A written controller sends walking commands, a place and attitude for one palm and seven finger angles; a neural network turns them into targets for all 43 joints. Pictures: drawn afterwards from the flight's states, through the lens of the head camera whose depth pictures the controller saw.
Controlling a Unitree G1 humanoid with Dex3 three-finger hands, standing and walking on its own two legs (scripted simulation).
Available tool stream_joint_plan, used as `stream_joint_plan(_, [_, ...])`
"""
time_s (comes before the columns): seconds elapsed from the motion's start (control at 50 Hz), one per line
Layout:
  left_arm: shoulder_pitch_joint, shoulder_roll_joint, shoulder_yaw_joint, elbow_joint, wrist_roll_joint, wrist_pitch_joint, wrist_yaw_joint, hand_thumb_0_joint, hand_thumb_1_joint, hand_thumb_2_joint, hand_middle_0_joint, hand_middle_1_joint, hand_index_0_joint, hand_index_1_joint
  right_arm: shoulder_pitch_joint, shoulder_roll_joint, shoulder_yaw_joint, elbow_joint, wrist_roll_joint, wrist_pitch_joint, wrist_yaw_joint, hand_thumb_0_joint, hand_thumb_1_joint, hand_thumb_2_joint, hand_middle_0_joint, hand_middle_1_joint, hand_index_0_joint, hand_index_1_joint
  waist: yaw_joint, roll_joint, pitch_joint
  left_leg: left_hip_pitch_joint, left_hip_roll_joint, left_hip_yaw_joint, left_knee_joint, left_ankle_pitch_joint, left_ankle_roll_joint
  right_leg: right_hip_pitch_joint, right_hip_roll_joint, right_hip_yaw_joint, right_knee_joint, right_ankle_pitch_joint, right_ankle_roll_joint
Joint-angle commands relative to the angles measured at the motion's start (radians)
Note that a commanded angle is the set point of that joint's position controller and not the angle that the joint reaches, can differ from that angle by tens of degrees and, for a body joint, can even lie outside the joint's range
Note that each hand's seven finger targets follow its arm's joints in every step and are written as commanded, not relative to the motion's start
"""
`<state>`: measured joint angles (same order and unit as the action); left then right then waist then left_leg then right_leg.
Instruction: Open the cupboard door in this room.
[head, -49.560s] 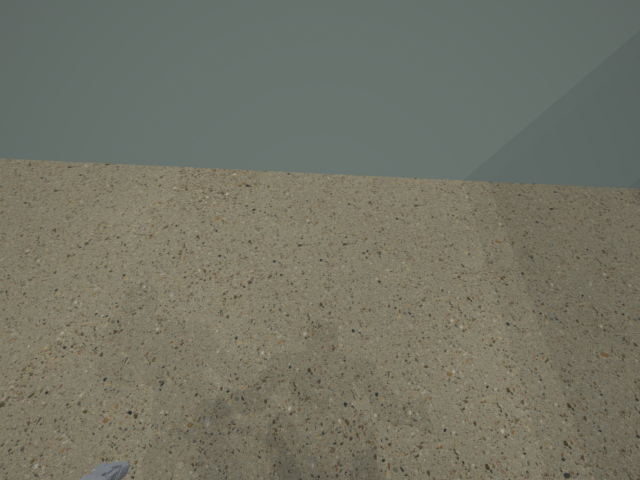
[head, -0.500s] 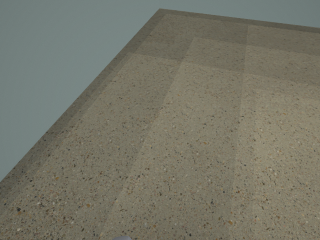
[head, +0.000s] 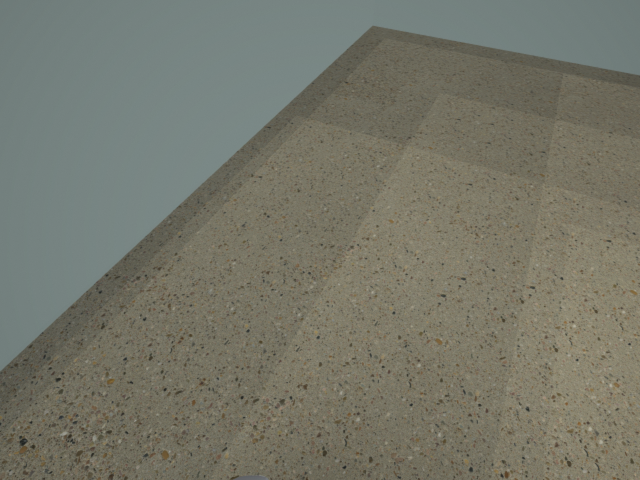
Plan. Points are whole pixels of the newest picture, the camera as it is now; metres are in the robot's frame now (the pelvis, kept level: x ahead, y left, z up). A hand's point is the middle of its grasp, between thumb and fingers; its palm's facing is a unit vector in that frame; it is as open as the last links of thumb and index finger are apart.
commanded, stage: turn to face it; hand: left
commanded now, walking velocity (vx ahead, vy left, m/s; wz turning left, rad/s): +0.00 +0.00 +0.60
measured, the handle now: out of the picture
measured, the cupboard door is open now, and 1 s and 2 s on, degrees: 49 49 49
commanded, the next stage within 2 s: none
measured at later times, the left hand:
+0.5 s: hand out of the picture +0.13 +0.20 -0.14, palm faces +0.31 -0.90 -0.29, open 7.4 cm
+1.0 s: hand out of the picture +0.04 +0.16 -0.16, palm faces +0.61 -0.76 -0.25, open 7.4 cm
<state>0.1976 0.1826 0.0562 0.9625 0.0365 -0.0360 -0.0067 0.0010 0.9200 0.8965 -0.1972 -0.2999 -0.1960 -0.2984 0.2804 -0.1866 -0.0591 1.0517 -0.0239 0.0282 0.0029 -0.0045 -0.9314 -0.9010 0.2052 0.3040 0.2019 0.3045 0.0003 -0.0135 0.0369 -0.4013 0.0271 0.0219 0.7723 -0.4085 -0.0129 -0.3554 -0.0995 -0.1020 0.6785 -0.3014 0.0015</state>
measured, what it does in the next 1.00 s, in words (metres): walks ahead, turning left: left foot, then right foot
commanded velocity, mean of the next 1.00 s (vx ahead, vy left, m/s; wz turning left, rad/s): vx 0.00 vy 0.00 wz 0.60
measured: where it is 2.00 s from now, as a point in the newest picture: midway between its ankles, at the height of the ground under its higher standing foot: outside the picture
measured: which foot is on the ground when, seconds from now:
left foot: up 0.00-0.22, down 0.24-0.50, up 0.52-0.84, down 0.86-1.00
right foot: down 0.00-0.24, up 0.26-0.48, down 0.50-0.84, up 0.86-1.00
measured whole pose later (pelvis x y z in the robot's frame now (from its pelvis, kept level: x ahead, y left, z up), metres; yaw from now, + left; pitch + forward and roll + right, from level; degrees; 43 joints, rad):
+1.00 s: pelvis +0.12 -0.05 +0.01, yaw +37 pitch +1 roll +0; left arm 0.18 0.25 0.07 0.91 0.02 0.06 0.01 0.00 0.91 0.90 -0.20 -0.30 -0.20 -0.30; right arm 0.11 -0.22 -0.04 0.87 -0.02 0.03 0.00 0.00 -0.91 -0.90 0.20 0.30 0.20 0.30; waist 0.02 -0.04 0.13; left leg -0.32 -0.01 0.00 0.59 -0.29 0.01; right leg -0.47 -0.09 -0.04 1.07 -0.47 0.08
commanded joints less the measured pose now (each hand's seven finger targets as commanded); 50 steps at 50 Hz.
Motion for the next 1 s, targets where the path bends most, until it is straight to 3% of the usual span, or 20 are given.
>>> stream_joint_plan(0.0, [0.067,0.177,0.044,-0.045,-0.007,0.01,0.027,0.0,0.9,0.9,-0.2,-0.3,-0.2,-0.3,-0.135,-0.08,-0.026,-0.138,0.002,-0.018,0.007,0.0,-0.9,-0.9,0.2,0.3,0.2,0.3,0.032,-0.223,0.043,-0.251,0.06,-0.008,0.373,-0.065,-0.012,0.119,-0.33,0.308,-0.469,-0.076,-0.138])
stream_joint_plan(0.08, [0.08,0.173,0.045,-0.038,-0.005,0.001,0.027,0.0,0.9,0.9,-0.2,-0.3,-0.2,-0.3,-0.129,-0.022,-0.001,-0.134,0.009,-0.02,0.016,0.0,-0.9,-0.9,0.2,0.3,0.2,0.3,0.037,-0.158,-0.026,-0.144,0.033,0.096,0.063,-0.052,-0.039,0.29,-0.265,0.029,-0.282,0.61,-0.107])
stream_joint_plan(0.16, [0.069,0.208,0.053,-0.047,-0.018,0.009,0.024,0.0,0.9,0.9,-0.2,-0.3,-0.2,-0.3,-0.087,-0.06,0.001,-0.152,0.006,-0.023,0.016,0.0,-0.9,-0.9,0.2,0.3,0.2,0.3,0.006,-0.147,-0.086,0.056,-0.02,0.15,-0.227,0.171,-0.02,0.297,-0.227,-0.066,-0.107,0.715,-0.039])
stream_joint_plan(0.18, [0.047,0.202,0.05,-0.063,-0.024,0.012,0.022,0.0,0.9,0.9,-0.2,-0.3,-0.2,-0.3,-0.017,-0.107,-0.011,-0.141,0.002,-0.027,0.014,0.0,-0.9,-0.9,0.2,0.3,0.2,0.3,-0.035,-0.079,-0.136,0.213,0.006,0.117,-0.323,0.328,-0.001,0.214,-0.213,-0.085,0.016,0.631,-0.003])
stream_joint_plan(0.22, [-0.034,0.119,0.019,-0.149,-0.031,0.026,0.02,0.0,0.9,0.9,-0.2,-0.3,-0.2,-0.3,0.116,-0.292,-0.055,-0.136,-0.003,-0.028,0.0,0.0,-0.9,-0.9,0.2,0.3,0.2,0.3,-0.105,0.302,-0.202,0.446,0.422,-0.413,-0.371,0.976,0.247,-0.201,-0.008,-0.028,0.421,-0.367,0.092])
stream_joint_plan(0.24, [-0.078,0.135,0.025,-0.186,-0.021,0.036,0.026,0.0,0.9,0.9,-0.2,-0.3,-0.2,-0.3,0.13,-0.325,-0.058,-0.134,-0.007,-0.024,-0.007,0.0,-0.9,-0.9,0.2,0.3,0.2,0.3,-0.112,0.127,-0.169,0.363,0.446,-0.432,-0.355,0.813,0.282,-0.222,-0.003,0.07,0.499,-0.362,0.081])
stream_joint_plan(0.28, [-0.088,0.126,0.031,-0.155,-0.018,0.051,0.026,0.0,0.9,0.9,-0.2,-0.3,-0.2,-0.3,0.011,-0.27,-0.047,-0.162,-0.006,-0.026,-0.022,0.0,-0.9,-0.9,0.2,0.3,0.2,0.3,-0.063,0.271,-0.129,0.271,0.327,-0.353,-0.387,0.651,0.213,-0.246,-0.011,0.105,0.5,-0.25,0.084])
stream_joint_plan(0.44, [0.088,0.15,0.04,-0.118,-0.022,0.053,0.012,0.0,0.9,0.9,-0.2,-0.3,-0.2,-0.3,-0.193,-0.258,-0.057,-0.243,-0.002,0.004,-0.012,0.0,-0.9,-0.9,0.2,0.3,0.2,0.3,0.046,0.12,-0.086,-0.045,0.137,-0.245,-0.325,0.183,0.1,0.209,0.078,0.027,-0.142,0.004,0.06])
stream_joint_plan(0.46, [0.132,0.215,0.056,-0.12,-0.009,0.043,0.019,0.0,0.9,0.9,-0.2,-0.3,-0.2,-0.3,-0.21,-0.205,-0.053,-0.263,0.007,0.009,-0.005,0.0,-0.9,-0.9,0.2,0.3,0.2,0.3,0.069,-0.056,-0.061,-0.17,0.024,-0.147,-0.162,0.017,0.033,0.271,-0.074,0.194,-0.352,-0.087,0.016])
stream_joint_plan(0.48, [0.118,0.31,0.069,-0.137,0.002,0.041,0.025,0.0,0.9,0.9,-0.2,-0.3,-0.2,-0.3,-0.217,-0.138,-0.042,-0.292,0.01,0.009,0.006,0.0,-0.9,-0.9,0.2,0.3,0.2,0.3,0.078,-0.343,-0.035,-0.263,-0.096,-0.003,0.128,-0.168,-0.033,0.238,-0.349,0.499,-0.495,-0.11,-0.104])
stream_joint_plan(0.5, [0.079,0.306,0.058,-0.16,-0.006,0.039,0.028,0.0,0.9,0.9,-0.2,-0.3,-0.2,-0.3,-0.213,-0.176,-0.047,-0.296,0.003,0.01,0.014,0.0,-0.9,-0.9,0.2,0.3,0.2,0.3,0.061,-0.287,-0.036,-0.218,-0.036,-0.058,0.335,-0.184,-0.014,0.131,-0.393,0.471,-0.48,-0.083,-0.163])
stream_joint_plan(0.58, [0.011,0.184,0.029,-0.169,-0.013,0.025,0.035,0.0,0.9,0.9,-0.2,-0.3,-0.2,-0.3,-0.204,-0.123,-0.034,-0.244,0.007,0.025,0.023,0.0,-0.9,-0.9,0.2,0.3,0.2,0.3,0.001,-0.216,-0.031,-0.198,0.006,-0.009,0.381,-0.049,-0.049,0.212,-0.219,0.13,-0.318,0.505,-0.115])
stream_joint_plan(0.7, [0.115,0.236,0.043,-0.123,-0.01,0.02,0.037,0.0,0.9,0.9,-0.2,-0.3,-0.2,-0.3,-0.263,-0.088,-0.009,-0.257,0.016,0.017,0.029,0.0,-0.9,-0.9,0.2,0.3,0.2,0.3,0.049,-0.195,-0.098,-0.081,-0.022,0.083,0.011,-0.038,-0.043,0.39,-0.244,0.061,-0.232,0.76,-0.112])
stream_joint_plan(0.78, [0.081,0.246,0.055,-0.118,-0.02,0.026,0.028,0.0,0.9,0.9,-0.2,-0.3,-0.2,-0.3,-0.182,-0.127,-0.014,-0.241,0.011,0.006,0.022,0.0,-0.9,-0.9,0.2,0.3,0.2,0.3,-0.003,-0.161,-0.112,0.153,-0.035,0.098,-0.259,0.144,-0.01,0.272,-0.232,-0.019,-0.095,0.67,-0.047])
stream_joint_plan(0.8, [0.064,0.23,0.052,-0.131,-0.027,0.028,0.024,0.0,0.9,0.9,-0.2,-0.3,-0.2,-0.3,-0.108,-0.181,-0.028,-0.224,0.005,-0.002,0.018,0.0,-0.9,-0.9,0.2,0.3,0.2,0.3,-0.047,-0.051,-0.162,0.343,0.041,0.022,-0.337,0.344,0.03,0.135,-0.211,-0.053,0.051,0.54,0.002])
stream_joint_plan(0.82, [0.039,0.167,0.036,-0.169,-0.031,0.032,0.018,0.0,0.9,0.9,-0.2,-0.3,-0.2,-0.3,-0.036,-0.293,-0.061,-0.219,-0.002,-0.008,0.013,0.0,-0.9,-0.9,0.2,0.3,0.2,0.3,-0.088,0.25,-0.199,0.525,0.322,-0.345,-0.359,0.706,0.169,-0.162,-0.062,-0.088,0.29,-0.097,0.083])
stream_joint_plan(0.84, [-0.02,0.163,0.025,-0.209,-0.023,0.044,0.023,0.0,0.9,0.9,-0.2,-0.3,-0.2,-0.3,0.02,-0.343,-0.067,-0.2,0.003,0.003,0.006,0.0,-0.9,-0.9,0.2,0.3,0.2,0.3,-0.107,0.254,-0.179,0.486,0.434,-0.43,-0.368,0.834,0.288,-0.261,-0.019,0.017,0.428,-0.378,0.087])
stream_joint_plan(0.86, [-0.072,0.173,0.028,-0.21,-0.018,0.056,0.029,0.0,0.9,0.9,-0.2,-0.3,-0.2,-0.3,0.014,-0.329,-0.067,-0.2,0.002,-0.001,-0.007,0.0,-0.9,-0.9,0.2,0.3,0.2,0.3,-0.11,0.167,-0.154,0.428,0.402,-0.433,-0.378,0.736,0.288,-0.295,-0.022,0.073,0.484,-0.331,0.089])
stream_joint_plan(0.92, [-0.036,0.163,0.034,-0.156,-0.019,0.068,0.019,0.0,0.9,0.9,-0.2,-0.3,-0.2,-0.3,-0.135,-0.263,-0.045,-0.229,0.001,-0.009,-0.023,0.0,-0.9,-0.9,0.2,0.3,0.2,0.3,-0.024,0.209,-0.083,0.253,0.243,-0.276,-0.394,0.596,0.19,-0.212,-0.014,0.111,0.461,-0.164,0.091])
stream_joint_plan(0.98, [-0.03,0.148,0.033,-0.152,-0.024,0.07,0.012,0.0,0.9,0.9,-0.2,-0.3,-0.2,-0.3,-0.131,-0.263,-0.046,-0.225,-0.002,-0.013,-0.021,0.0,-0.9,-0.9,0.2,0.3,0.2,0.3,-0.015,0.152,-0.099,0.234,0.199,-0.249,-0.39,0.548,0.169,-0.128,0.021,0.083,0.317,-0.146,0.086])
